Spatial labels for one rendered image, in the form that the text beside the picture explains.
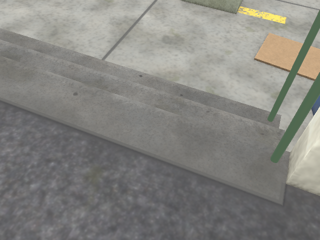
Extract stairs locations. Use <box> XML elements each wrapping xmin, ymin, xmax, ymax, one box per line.
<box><xmin>0</xmin><ymin>28</ymin><xmax>285</xmax><ymax>147</ymax></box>

